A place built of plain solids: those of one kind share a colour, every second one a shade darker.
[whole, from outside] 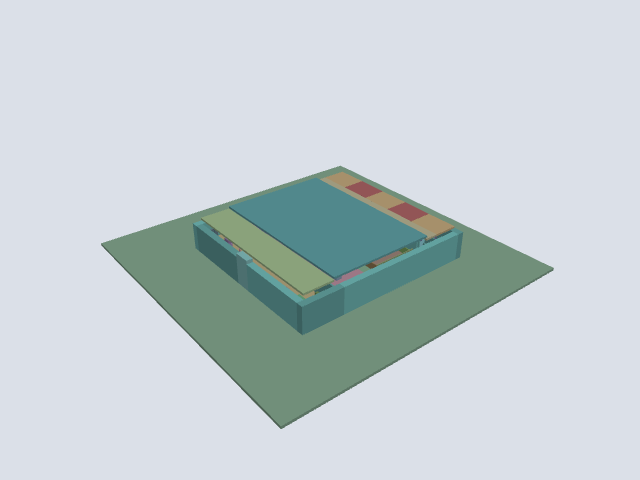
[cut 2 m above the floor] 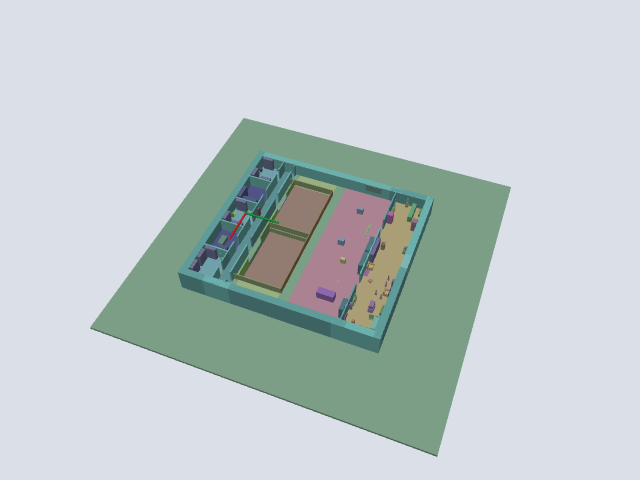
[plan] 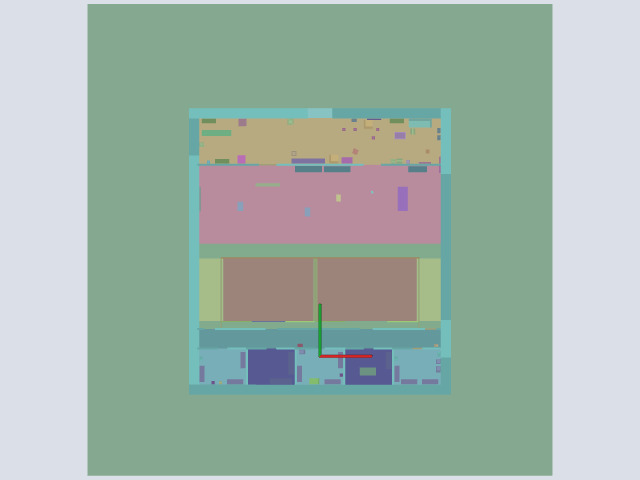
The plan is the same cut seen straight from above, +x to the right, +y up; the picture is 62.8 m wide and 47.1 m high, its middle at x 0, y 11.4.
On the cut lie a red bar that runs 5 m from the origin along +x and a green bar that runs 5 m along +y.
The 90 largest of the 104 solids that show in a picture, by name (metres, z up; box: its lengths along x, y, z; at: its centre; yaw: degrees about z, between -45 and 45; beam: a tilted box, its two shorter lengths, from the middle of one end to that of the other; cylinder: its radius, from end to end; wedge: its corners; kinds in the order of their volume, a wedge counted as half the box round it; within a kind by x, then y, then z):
{
 "ground_under_all_1": {"box": [45.63, 46.3, 0.4], "at": [0.0, 11.41, -0.75]},
 "wall_1": {"box": [1.0, 5.45, 4.16], "at": [-12.35, -1.06, 1.48]},
 "wall_2": {"box": [1.0, 3.7, 4.16], "at": [-12.35, 1.71, 1.48]},
 "wall_3": {"box": [1.0, 17.92, 4.16], "at": [-12.35, 10.72, 1.48]},
 "wall_4": {"box": [1.0, 6.45, 4.16], "at": [-12.35, 21.11, 1.48]},
 "wall_5": {"box": [2.02, 0.2, 4.16], "at": [-11.04, 0.76, 1.48]},
 "wall_6": {"box": [6.58, 1.0, 4.16], "at": [-9.56, -3.29, 1.48]},
 "wall_7": {"box": [6.07, 0.2, 4.16], "at": [-9.02, 18.78, 1.48]},
 "wall_8": {"box": [2.02, 0.2, 4.16], "at": [-8.08, 0.76, 1.48]},
 "wall_9": {"box": [4.96, 0.2, 4.16], "at": [-7.83, 2.66, 1.48]},
 "wall_10": {"box": [0.2, 3.85, 4.16], "at": [-7.17, -1.06, 1.48]},
 "wall_11": {"box": [3.83, 0.2, 4.16], "at": [-7.17, 0.76, 1.48]},
 "wall_12": {"box": [11.65, 1.0, 4.16], "at": [-7.03, 23.83, 1.48]},
 "wall_13": {"box": [2.02, 0.2, 4.16], "at": [-6.26, 0.76, 1.48]},
 "wall_14": {"box": [6.58, 1.0, 4.16], "at": [-4.78, -3.29, 1.48]},
 "wall_15": {"box": [2.02, 0.2, 4.16], "at": [-3.3, 0.76, 1.48]},
 "wall_16": {"box": [0.2, 3.85, 4.16], "at": [-2.39, -1.06, 1.48]},
 "wall_17": {"box": [2.02, 0.2, 4.16], "at": [-1.48, 0.76, 1.48]},
 "wall_18": {"box": [8.12, 0.2, 4.16], "at": [-0.13, 2.66, 1.48]},
 "wall_19": {"box": [6.58, 1.0, 4.16], "at": [0.0, -3.29, 1.48]},
 "wall_20": {"box": [8.56, 0.2, 4.16], "at": [0.0, 18.78, 1.48]},
 "wall_21": {"box": [2.02, 0.2, 4.16], "at": [1.48, 0.76, 1.48]},
 "wall_22": {"box": [0.2, 3.85, 4.16], "at": [2.39, -1.06, 1.48]},
 "wall_23": {"box": [3.83, 0.2, 4.16], "at": [2.39, 0.76, 1.48]},
 "wall_24": {"box": [6.58, 1.0, 4.16], "at": [4.78, -3.29, 1.48]},
 "wall_25": {"box": [2.02, 0.2, 4.16], "at": [6.26, 0.76, 1.48]},
 "wall_26": {"box": [11.65, 1.0, 4.16], "at": [7.03, 23.83, 1.48]},
 "wall_27": {"box": [0.2, 3.85, 4.16], "at": [7.17, -1.06, 1.48]},
 "wall_28": {"box": [5.12, 0.2, 4.16], "at": [7.74, 2.66, 1.48]},
 "wall_29": {"box": [2.02, 0.2, 4.16], "at": [8.08, 0.76, 1.48]},
 "wall_30": {"box": [6.07, 0.2, 4.16], "at": [9.02, 18.78, 1.48]},
 "wall_31": {"box": [6.58, 1.0, 4.16], "at": [9.56, -3.29, 1.48]},
 "wall_32": {"box": [2.02, 0.2, 4.16], "at": [11.04, 0.76, 1.48]},
 "wall_33": {"box": [1.0, 5.45, 4.16], "at": [12.35, -1.06, 1.48]},
 "wall_34": {"box": [1.0, 3.7, 4.16], "at": [12.35, 1.71, 1.48]},
 "wall_35": {"box": [1.0, 17.92, 4.16], "at": [12.35, 10.72, 1.48]},
 "wall_36": {"box": [1.0, 6.45, 4.16], "at": [12.35, 21.11, 1.48]},
 "floor_yard_1": {"box": [23.9, 7.75, 1.44], "at": [0.0, 14.9, 0.12]},
 "floor_lobby_1": {"box": [23.9, 4.65, 1.44], "at": [0.0, 21.11, 0.12]},
 "ceil_hall_1": {"box": [23.9, 16.12, 0.3], "at": [0.0, 10.72, 4.74]},
 "floor_plot_1": {"box": [8.85, 6.12, 1.44], "at": [-5.08, 6.52, 0.12]},
 "floor_plot_2": {"box": [9.75, 6.12, 0.6], "at": [4.62, 6.52, -0.3]},
 "floor_walkway_1": {"box": [23.9, 0.8, 1.44], "at": [0.0, 3.06, 0.12]},
 "floor_walkway_2": {"box": [23.9, 1.45, 1.44], "at": [0.0, 10.3, 0.12]},
 "floor_store_1": {"box": [4.78, 3.65, 1.44], "at": [-9.56, -1.06, 0.12]},
 "floor_store_2": {"box": [4.78, 3.65, 1.44], "at": [0.0, -1.06, 0.12]},
 "floor_store_3": {"box": [4.78, 3.65, 1.44], "at": [9.56, -1.06, 0.12]},
 "floor_back_corridor_1": {"box": [23.9, 1.9, 1.44], "at": [0.0, 1.71, 0.12]},
 "floor_office_1": {"box": [4.78, 3.65, 1.44], "at": [-4.78, -1.06, 0.12]},
 "floor_office_2": {"box": [4.78, 3.65, 1.44], "at": [4.78, -1.06, 0.12]},
 "floor_baulk_1": {"box": [2.45, 6.12, 1.44], "at": [-10.72, 6.52, 0.12]},
 "floor_baulk_2": {"box": [0.4, 6.12, 1.44], "at": [-0.45, 6.52, 0.12]},
 "floor_baulk_3": {"box": [2.45, 6.12, 1.44], "at": [10.72, 6.52, 0.12]},
 "ceil_lobby_1": {"box": [23.9, 4.65, 0.3], "at": [0.0, 21.11, 4.39]},
 "ceil_store_1": {"box": [4.78, 3.65, 0.3], "at": [-9.56, -1.06, 4.24]},
 "ceil_store_2": {"box": [4.78, 3.65, 0.3], "at": [0.0, -1.06, 4.24]},
 "ceil_store_3": {"box": [4.78, 3.65, 0.3], "at": [9.56, -1.06, 4.24]},
 "shelves_store_1": {"box": [0.5, 1.6, 2.0], "at": [-11.57, -1.74, 1.84]},
 "shelves_store_2": {"box": [1.6, 0.5, 2.0], "at": [-8.32, -2.51, 1.84]},
 "shelves_store_3": {"box": [0.5, 1.6, 2.0], "at": [-7.55, -0.39, 1.84]},
 "shelves_store_4": {"box": [0.5, 1.6, 2.0], "at": [-2.01, -1.74, 1.84]},
 "shelves_store_5": {"box": [1.6, 0.5, 2.0], "at": [1.24, -2.51, 1.84]},
 "shelves_store_6": {"box": [0.5, 1.6, 2.0], "at": [2.01, -0.39, 1.84]},
 "shelves_store_7": {"box": [0.5, 1.6, 2.0], "at": [7.55, -1.74, 1.84]},
 "shelves_store_8": {"box": [1.6, 0.5, 2.0], "at": [8.75, -2.51, 1.84]},
 "shelves_store_9": {"box": [1.6, 0.5, 2.0], "at": [10.8, -2.51, 1.84]},
 "ceil_back_corridor_1": {"box": [23.9, 1.9, 0.3], "at": [0.0, 1.71, 4.24]},
 "door_leaf_1": {"box": [2.4, 0.97, 4.71], "at": [0.0, 23.84, 1.75]},
 "ceil_office_1": {"box": [4.78, 3.65, 0.3], "at": [-4.78, -1.06, 4.24]},
 "ceil_office_2": {"box": [4.78, 3.65, 0.3], "at": [4.78, -1.06, 4.24]},
 "cabinets_hall_1": {"box": [2.65, 0.6, 2.0], "at": [-1.12, 18.35, 1.84]},
 "cabinets_hall_2": {"box": [2.6, 0.6, 2.0], "at": [1.7, 18.35, 1.84]},
 "cabinets_hall_3": {"box": [1.85, 0.6, 2.0], "at": [9.57, 18.35, 1.84]},
 "cabinets_office_1": {"box": [2.2, 0.6, 2.0], "at": [-3.84, -2.46, 1.84]},
 "cabinets_office_2": {"box": [0.6, 2.2, 2.0], "at": [-2.82, -0.69, 1.84]},
 "cabinets_office_3": {"box": [0.6, 1.7, 2.0], "at": [6.74, -0.44, 1.84]},
 "rail_baulk_1": {"box": [0.12, 6.82, 2.49], "at": [-9.7, 6.17, 0.65]},
 "rail_baulk_2": {"box": [0.12, 6.12, 2.49], "at": [-0.45, 6.52, 0.65]},
 "rail_baulk_3": {"box": [0.12, 6.82, 2.49], "at": [9.7, 6.17, 0.65]},
 "rail_far_1": {"box": [19.52, 0.12, 2.49], "at": [0.0, 9.64, 0.65]},
 "lockers_lobby_1": {"box": [3.3, 0.5, 1.8], "at": [-1.15, 19.16, 1.74]},
 "console_hall_1": {"box": [1.0, 2.4, 1.16], "at": [8.12, 15.43, 1.41]},
 "rail_end_1": {"box": [2.94, 0.12, 2.49], "at": [-8.17, 3.4, 0.65]},
 "rail_end_2": {"box": [2.89, 0.12, 2.49], "at": [-1.95, 3.4, 0.65]},
 "rail_end_3": {"box": [3.04, 0.12, 2.49], "at": [8.12, 3.4, 0.65]},
 "desk_lobby_1": {"box": [2.9, 0.6, 1.05], "at": [-10.15, 21.9, 1.36]},
 "drinks_machine_lobby_1": {"box": [0.8, 0.75, 1.85], "at": [-7.6, 22.93, 1.76]},
 "machine_lobby_1": {"box": [0.8, 0.8, 1.7], "at": [-7.7, 19.31, 1.79]},
 "step_cable_cover_1": {"box": [2.4, 0.3, 1.47], "at": [-5.13, 16.81, 0.14]},
 "desk_office_1": {"box": [1.6, 0.8, 0.74], "at": [4.7, -1.51, 1.21]}
}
